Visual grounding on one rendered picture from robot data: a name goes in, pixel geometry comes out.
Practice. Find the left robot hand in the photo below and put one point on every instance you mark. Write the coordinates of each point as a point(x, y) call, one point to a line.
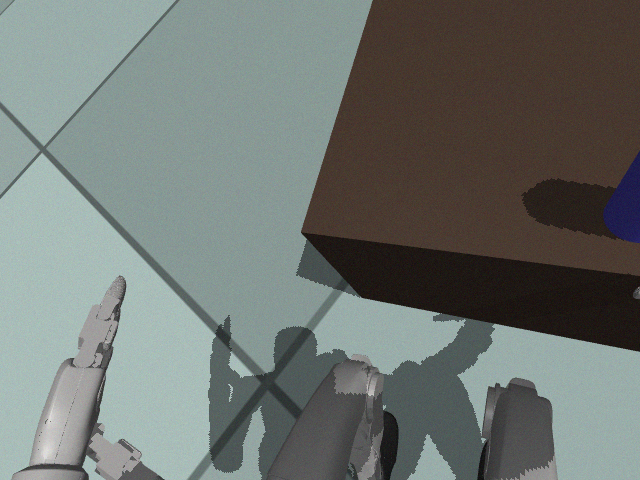
point(68, 430)

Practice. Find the bottle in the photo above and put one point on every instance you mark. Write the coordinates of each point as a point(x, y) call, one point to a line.
point(622, 212)

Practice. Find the left robot arm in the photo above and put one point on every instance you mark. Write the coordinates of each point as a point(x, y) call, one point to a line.
point(51, 472)

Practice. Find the left robot foot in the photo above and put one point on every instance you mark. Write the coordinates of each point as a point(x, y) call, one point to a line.
point(389, 445)

